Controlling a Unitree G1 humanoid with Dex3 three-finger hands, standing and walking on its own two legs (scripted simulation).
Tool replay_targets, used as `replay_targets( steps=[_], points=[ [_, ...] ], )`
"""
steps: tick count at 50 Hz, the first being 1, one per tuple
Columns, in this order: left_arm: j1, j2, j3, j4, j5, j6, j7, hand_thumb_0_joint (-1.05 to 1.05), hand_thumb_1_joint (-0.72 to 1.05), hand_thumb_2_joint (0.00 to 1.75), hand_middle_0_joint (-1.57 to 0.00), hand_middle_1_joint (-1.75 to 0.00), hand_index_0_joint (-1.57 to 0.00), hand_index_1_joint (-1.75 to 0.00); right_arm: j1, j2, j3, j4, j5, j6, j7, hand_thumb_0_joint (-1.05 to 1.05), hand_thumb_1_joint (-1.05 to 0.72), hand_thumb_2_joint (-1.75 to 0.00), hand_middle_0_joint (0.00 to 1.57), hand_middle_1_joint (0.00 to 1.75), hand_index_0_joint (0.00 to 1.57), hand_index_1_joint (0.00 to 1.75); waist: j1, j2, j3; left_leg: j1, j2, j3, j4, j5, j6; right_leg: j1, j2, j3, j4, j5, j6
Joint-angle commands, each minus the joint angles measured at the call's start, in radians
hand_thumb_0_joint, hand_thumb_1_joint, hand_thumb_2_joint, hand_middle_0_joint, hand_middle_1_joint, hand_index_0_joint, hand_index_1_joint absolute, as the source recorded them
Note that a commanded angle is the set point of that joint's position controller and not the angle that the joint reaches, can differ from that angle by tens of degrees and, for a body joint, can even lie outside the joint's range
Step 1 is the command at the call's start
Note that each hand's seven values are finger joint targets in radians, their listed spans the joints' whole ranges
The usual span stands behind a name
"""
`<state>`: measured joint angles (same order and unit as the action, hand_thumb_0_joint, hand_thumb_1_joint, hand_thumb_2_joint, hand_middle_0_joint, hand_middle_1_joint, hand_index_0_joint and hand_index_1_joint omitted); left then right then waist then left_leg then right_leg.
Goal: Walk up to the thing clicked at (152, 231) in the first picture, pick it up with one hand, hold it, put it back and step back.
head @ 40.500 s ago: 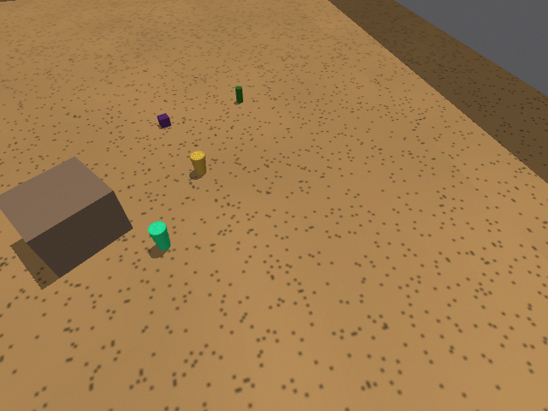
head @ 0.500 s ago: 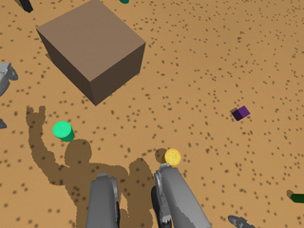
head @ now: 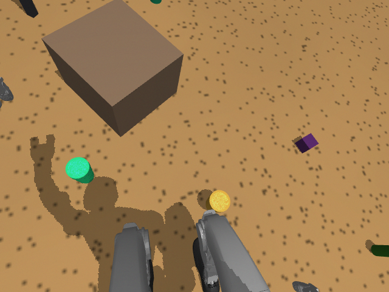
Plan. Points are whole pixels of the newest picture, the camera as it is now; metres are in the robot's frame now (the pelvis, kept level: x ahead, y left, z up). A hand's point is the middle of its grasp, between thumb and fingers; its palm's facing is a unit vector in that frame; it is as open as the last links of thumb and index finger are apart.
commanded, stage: go down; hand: left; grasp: from above
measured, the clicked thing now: (82, 172) +0.50 +0.29 -0.50
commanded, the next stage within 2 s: withdraw in 0.18 s
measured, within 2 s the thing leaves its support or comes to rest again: neither
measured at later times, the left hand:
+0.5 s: hand out of the picture +0.46 +0.35 -0.05, palm faces -0.43 -0.06 -0.90, open 14.2 cm
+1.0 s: hand (55, 156) +0.50 +0.31 -0.30, palm faces -0.35 -0.06 -0.94, open 14.2 cm
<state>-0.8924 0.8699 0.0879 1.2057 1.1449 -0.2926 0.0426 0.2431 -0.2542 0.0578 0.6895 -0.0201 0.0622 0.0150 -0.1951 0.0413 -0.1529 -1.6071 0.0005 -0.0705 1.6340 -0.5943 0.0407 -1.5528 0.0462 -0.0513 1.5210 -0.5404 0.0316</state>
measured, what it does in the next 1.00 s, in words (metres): lowers itself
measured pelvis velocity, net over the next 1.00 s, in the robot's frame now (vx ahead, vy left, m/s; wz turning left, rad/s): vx -0.03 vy -0.01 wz -0.04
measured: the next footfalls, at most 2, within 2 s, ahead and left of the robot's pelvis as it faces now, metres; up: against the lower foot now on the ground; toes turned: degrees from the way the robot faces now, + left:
none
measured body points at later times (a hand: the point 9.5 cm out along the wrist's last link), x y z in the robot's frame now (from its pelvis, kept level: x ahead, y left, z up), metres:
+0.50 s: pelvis +0.01 +0.00 +0.01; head +0.18 +0.06 +0.42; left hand +0.48 +0.35 +0.00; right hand +0.06 -0.26 -0.09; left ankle +0.06 +0.09 -0.53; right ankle +0.08 -0.14 -0.53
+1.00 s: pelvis -0.03 -0.01 -0.16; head +0.23 +0.06 +0.20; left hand +0.51 +0.31 -0.24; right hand +0.00 -0.28 -0.26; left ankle +0.06 +0.09 -0.54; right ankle +0.08 -0.14 -0.53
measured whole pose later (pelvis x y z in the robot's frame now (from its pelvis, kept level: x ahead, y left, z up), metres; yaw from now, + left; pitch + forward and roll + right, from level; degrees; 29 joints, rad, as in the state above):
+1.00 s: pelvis -0.03 -0.01 -0.16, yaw -2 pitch +38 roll -9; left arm -1.13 0.91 0.16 1.45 1.31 -0.23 0.33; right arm 0.18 -0.24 0.08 0.70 -0.09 0.02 0.10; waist -0.30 -0.01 -0.06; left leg -2.18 -0.02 -0.07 2.15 -0.64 0.05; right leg -2.12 0.03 -0.07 2.05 -0.60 0.04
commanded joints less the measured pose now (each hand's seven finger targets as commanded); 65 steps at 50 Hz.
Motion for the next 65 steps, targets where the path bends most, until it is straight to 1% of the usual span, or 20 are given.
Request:
replay_targets(
  steps=[1,7,11,13,16,20,26,31,35,38,45,48,51,54,55,56,59,62,64,65],
  points=[
    [-0.342,0.33,0.071,-0.181,-0.023,-0.01,0.034,0.0,-0.55,1.0,-0.07,-1.09,-0.07,-1.08,0.169,-0.211,-0.07,-0.035,-0.001,-0.008,-0.009,0.0,-0.92,-0.91,0.2,0.3,0.2,0.3,0.015,0.242,-0.592,0.557,0.015,-0.035,-0.232,0.293,-0.018,0.212,0.012,-0.017,-0.154,0.178,-0.074],
    [-0.337,0.343,0.087,-0.2,-0.026,-0.008,0.039,0.0,-0.55,0.99,-0.07,-1.09,-0.07,-1.09,0.167,-0.208,-0.073,-0.04,0.001,0.001,-0.012,0.0,-0.92,-0.91,0.2,0.3,0.2,0.3,0.023,0.243,-0.61,0.575,0.013,-0.027,-0.257,0.245,-0.016,0.251,0.014,-0.014,-0.186,0.153,-0.073],
    [-0.305,0.341,0.095,-0.201,-0.034,0.004,0.043,0.0,-0.55,0.99,-0.07,-1.09,-0.07,-1.08,0.173,-0.204,-0.074,-0.038,0.004,0.005,-0.013,0.0,-0.92,-0.91,0.2,0.3,0.2,0.3,0.029,0.226,-0.608,0.562,0.009,-0.01,-0.256,0.277,-0.01,0.295,0.016,-0.008,-0.206,0.181,-0.073],
    [-0.288,0.314,0.073,-0.194,-0.032,0.005,0.039,0.0,-0.55,0.98,-0.07,-1.09,-0.07,-1.08,0.172,-0.202,-0.074,-0.033,0.005,0.005,-0.013,0.0,-0.92,-0.91,0.2,0.3,0.2,0.3,0.028,0.249,-0.585,0.592,0.014,-0.027,-0.272,0.301,-0.017,0.269,0.017,-0.014,-0.2,0.181,-0.076],
    [-0.284,0.317,0.082,-0.2,-0.034,0.004,0.038,0.0,-0.61,1.05,-0.07,-1.05,-0.05,-1.07,0.169,-0.205,-0.082,-0.031,0.006,0.007,-0.013,0.0,-0.92,-0.91,0.2,0.3,0.2,0.3,0.037,0.245,-0.587,0.642,0.026,-0.053,-0.286,0.35,-0.025,0.243,0.02,-0.022,-0.194,0.185,-0.076],
    [-0.259,0.204,0.009,-0.127,-0.032,0.002,0.062,0.0,-0.61,1.05,-0.07,-1.04,-0.05,-1.06,0.16,-0.195,-0.072,-0.026,0.005,0.003,-0.012,0.0,-0.92,-0.91,0.2,0.3,0.2,0.3,0.0,0.203,-0.464,0.559,0.027,-0.048,-0.279,0.299,-0.022,0.202,0.02,-0.027,-0.192,0.16,-0.077],
    [-0.289,0.128,-0.063,0.051,0.009,-0.002,0.139,0.0,-0.58,1.03,-0.07,-1.03,-0.06,-1.04,0.139,-0.203,-0.061,-0.02,-0.002,-0.017,0.003,0.0,-0.91,-0.91,0.2,0.3,0.2,0.3,-0.037,0.145,-0.359,0.368,0.017,-0.029,-0.196,0.184,-0.011,0.102,0.015,-0.024,-0.116,0.111,-0.081],
    [-0.392,0.167,-0.054,0.107,0.076,-0.021,0.219,0.0,-0.58,1.03,-0.07,-1.04,-0.06,-1.05,0.129,-0.224,-0.055,-0.014,-0.03,-0.028,0.03,0.0,-0.91,-0.9,0.2,0.3,0.2,0.3,-0.047,0.218,-0.427,0.309,0.014,-0.048,-0.069,0.238,-0.018,-0.065,0.011,-0.03,0.033,0.139,-0.085],
    [-0.495,0.297,0.028,0.074,0.132,-0.04,0.278,0.0,-0.59,1.04,-0.07,-1.06,-0.06,-1.06,0.134,-0.245,-0.057,-0.017,-0.056,-0.035,0.056,0.0,-0.91,-0.9,0.2,0.3,0.2,0.3,-0.035,0.292,-0.603,0.307,0.008,-0.058,0.037,0.29,-0.031,-0.144,0.004,-0.032,0.153,0.17,-0.079],
    [-0.533,0.324,0.05,0.075,0.167,-0.03,0.312,0.0,-0.61,1.05,-0.07,-1.06,-0.06,-1.07,0.149,-0.248,-0.058,-0.012,-0.066,-0.037,0.065,0.0,-0.92,-0.91,0.2,0.3,0.2,0.3,-0.038,0.337,-0.677,0.295,-0.001,-0.042,0.097,0.276,-0.032,-0.171,0.0,-0.035,0.212,0.171,-0.075],
    [-0.671,0.389,0.113,0.043,0.154,0.049,0.355,0.0,-0.61,1.05,-0.07,-1.07,-0.06,-1.08,0.167,-0.277,-0.076,-0.001,-0.075,-0.047,0.07,0.0,-0.92,-0.91,0.2,0.3,0.2,0.3,-0.067,0.466,-0.775,0.299,0.007,-0.06,0.184,0.209,-0.042,-0.31,-0.021,-0.052,0.34,0.118,-0.07],
    [-0.707,0.387,0.103,0.005,0.137,0.081,0.336,0.0,-0.61,1.05,-0.07,-1.07,-0.06,-1.08,0.181,-0.269,-0.072,-0.006,-0.068,-0.049,0.067,0.0,-0.92,-0.91,0.2,0.3,0.2,0.3,-0.084,0.458,-0.798,0.237,0.001,-0.033,0.223,0.11,-0.029,-0.29,-0.018,-0.049,0.341,0.072,-0.072],
    [-0.713,0.419,0.106,-0.025,0.124,0.104,0.301,0.0,-0.61,1.05,-0.07,-1.07,-0.06,-1.08,0.186,-0.27,-0.071,-0.012,-0.061,-0.046,0.063,0.0,-0.92,-0.9,0.2,0.3,0.2,0.3,-0.081,0.444,-0.821,0.155,-0.006,-0.003,0.25,0.045,-0.017,-0.241,-0.011,-0.042,0.338,0.041,-0.071],
    [-0.655,0.4,0.089,-0.02,0.111,0.128,0.25,0.0,-0.6,1.04,-0.07,-1.07,-0.06,-1.07,0.196,-0.266,-0.064,-0.016,-0.057,-0.036,0.059,0.0,-0.92,-0.9,0.2,0.3,0.2,0.3,-0.066,0.407,-0.795,0.098,-0.009,-0.002,0.248,0.02,-0.013,-0.233,-0.008,-0.046,0.337,0.025,-0.073],
    [-0.641,0.404,0.094,-0.023,0.105,0.135,0.232,0.0,-0.61,1.04,-0.06,-1.07,-0.06,-1.07,0.211,-0.269,-0.066,-0.022,-0.054,-0.034,0.06,0.0,-0.92,-0.9,0.2,0.3,0.2,0.3,-0.071,0.396,-0.782,0.096,-0.008,-0.008,0.249,0.033,-0.012,-0.231,-0.012,-0.045,0.334,0.034,-0.07],
    [-0.629,0.412,0.096,-0.052,0.101,0.141,0.214,0.0,-0.61,1.04,-0.06,-1.07,-0.06,-1.07,0.214,-0.268,-0.064,-0.022,-0.051,-0.027,0.058,0.0,-0.92,-0.9,0.2,0.3,0.2,0.3,-0.055,0.384,-0.783,0.093,-0.009,-0.006,0.249,0.049,-0.01,-0.226,-0.008,-0.045,0.331,0.04,-0.072],
    [-0.543,0.38,0.08,-0.069,0.082,0.158,0.153,0.0,-0.61,1.04,-0.07,-1.06,-0.06,-1.07,0.232,-0.262,-0.059,-0.03,-0.045,-0.007,0.06,0.0,-0.92,-0.91,0.2,0.3,0.2,0.3,-0.048,0.31,-0.725,0.036,-0.015,0.005,0.233,0.08,-0.004,-0.156,-0.006,-0.044,0.301,0.068,-0.068],
    [-0.484,0.38,0.084,-0.133,0.037,0.164,0.082,0.0,-0.6,1.03,-0.07,-1.05,-0.07,-1.06,0.219,-0.265,-0.063,-0.065,-0.036,0.01,0.06,0.0,-0.92,-0.91,0.2,0.3,0.2,0.3,-0.024,0.276,-0.696,0.064,-0.01,-0.012,0.203,0.137,-0.001,-0.13,-0.002,-0.041,0.273,0.096,-0.068],
    [-0.455,0.36,0.079,-0.182,0.015,0.164,0.035,0.0,-0.6,1.04,-0.07,-1.04,-0.06,-1.05,0.222,-0.265,-0.064,-0.084,-0.034,0.022,0.06,0.0,-0.92,-0.91,0.2,0.3,0.2,0.3,-0.019,0.277,-0.717,0.116,-0.009,-0.02,0.186,0.214,-0.006,-0.094,0.0,-0.04,0.257,0.135,-0.07],
    [-0.419,0.314,0.053,-0.161,0.001,0.169,0.008,0.0,-0.61,1.04,-0.08,-1.04,-0.07,-1.05,0.23,-0.256,-0.061,-0.072,-0.034,0.029,0.059,0.0,-0.92,-0.91,0.2,0.3,0.2,0.3,-0.019,0.26,-0.7,0.143,-0.006,-0.025,0.183,0.248,-0.006,-0.1,0.0,-0.039,0.241,0.145,-0.07]
  ],
)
